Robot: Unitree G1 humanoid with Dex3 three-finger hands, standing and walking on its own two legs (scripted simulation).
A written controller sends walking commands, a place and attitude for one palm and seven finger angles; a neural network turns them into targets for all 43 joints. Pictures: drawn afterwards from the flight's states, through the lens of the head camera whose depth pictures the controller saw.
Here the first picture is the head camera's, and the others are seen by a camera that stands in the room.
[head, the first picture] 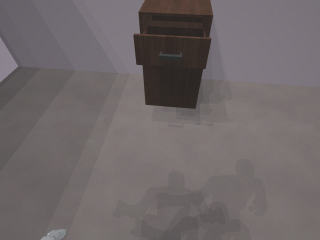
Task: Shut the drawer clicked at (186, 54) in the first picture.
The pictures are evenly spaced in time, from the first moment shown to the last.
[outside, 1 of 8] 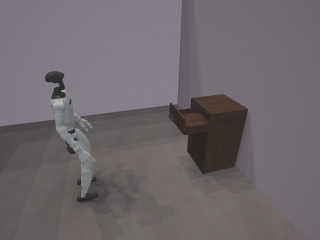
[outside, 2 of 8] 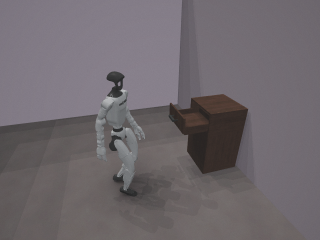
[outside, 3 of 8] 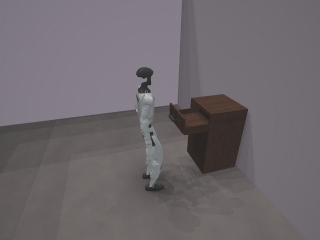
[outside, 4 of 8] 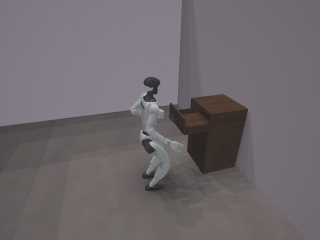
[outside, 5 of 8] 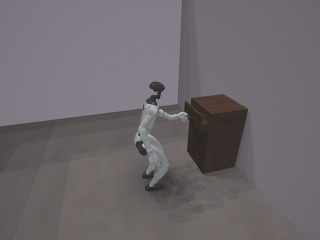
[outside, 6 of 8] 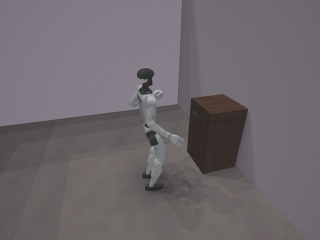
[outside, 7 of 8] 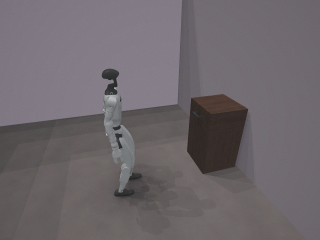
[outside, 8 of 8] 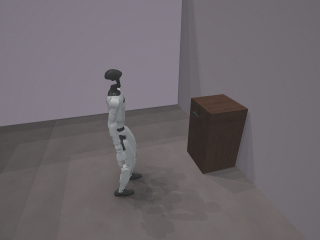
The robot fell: no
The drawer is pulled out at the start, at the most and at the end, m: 0.28 0.28 0.00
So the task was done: yes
